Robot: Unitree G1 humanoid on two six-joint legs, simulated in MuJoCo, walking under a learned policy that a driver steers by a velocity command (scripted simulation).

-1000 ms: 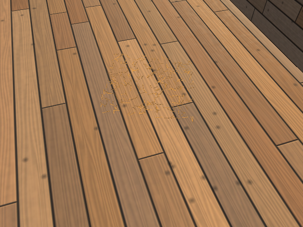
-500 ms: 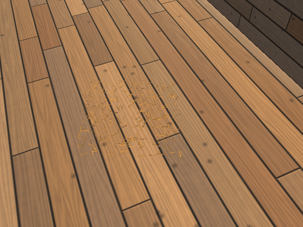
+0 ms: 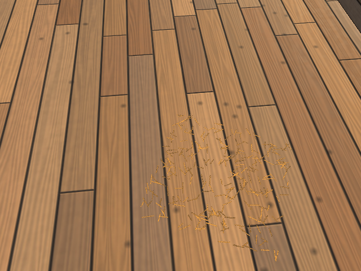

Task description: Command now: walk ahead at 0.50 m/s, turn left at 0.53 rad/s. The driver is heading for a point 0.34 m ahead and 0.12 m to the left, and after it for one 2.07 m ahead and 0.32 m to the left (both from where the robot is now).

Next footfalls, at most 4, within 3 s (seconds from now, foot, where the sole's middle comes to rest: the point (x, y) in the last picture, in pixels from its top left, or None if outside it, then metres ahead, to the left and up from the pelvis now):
0.36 right None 0.40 -0.12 -0.76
0.80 left None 0.31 0.13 -0.76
1.14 right None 0.41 -0.10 -0.76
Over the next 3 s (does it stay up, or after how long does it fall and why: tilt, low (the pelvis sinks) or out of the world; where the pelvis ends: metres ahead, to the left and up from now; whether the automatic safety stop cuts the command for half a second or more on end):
stays up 0.52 0.12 0.00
